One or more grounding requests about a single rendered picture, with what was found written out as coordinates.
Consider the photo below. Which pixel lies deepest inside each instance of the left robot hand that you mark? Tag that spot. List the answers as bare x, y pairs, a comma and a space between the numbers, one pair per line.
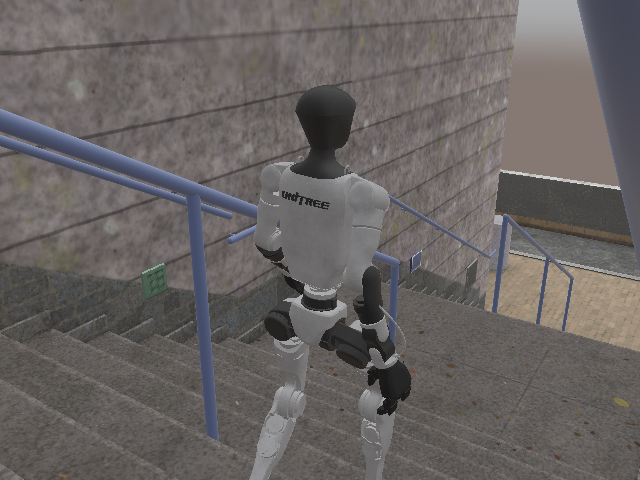
294, 284

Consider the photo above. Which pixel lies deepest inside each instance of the robot left upper arm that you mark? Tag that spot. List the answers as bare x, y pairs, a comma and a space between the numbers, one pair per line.
267, 235

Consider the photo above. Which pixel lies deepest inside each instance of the robot left forearm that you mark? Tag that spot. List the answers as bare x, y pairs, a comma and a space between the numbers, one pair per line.
277, 258

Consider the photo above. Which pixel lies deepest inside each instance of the robot right forearm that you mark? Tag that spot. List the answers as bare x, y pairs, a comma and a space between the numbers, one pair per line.
375, 331

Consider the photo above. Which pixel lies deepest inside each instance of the humanoid robot torso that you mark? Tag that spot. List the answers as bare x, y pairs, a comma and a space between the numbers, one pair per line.
315, 223

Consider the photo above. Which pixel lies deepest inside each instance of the right robot hand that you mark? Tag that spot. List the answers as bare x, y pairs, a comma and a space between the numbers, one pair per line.
394, 384

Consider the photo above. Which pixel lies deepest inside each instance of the right robot shin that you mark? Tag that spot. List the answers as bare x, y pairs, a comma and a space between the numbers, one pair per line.
376, 440

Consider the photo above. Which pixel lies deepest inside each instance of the robot right upper arm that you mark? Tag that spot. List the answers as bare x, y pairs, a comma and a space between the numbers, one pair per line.
370, 203

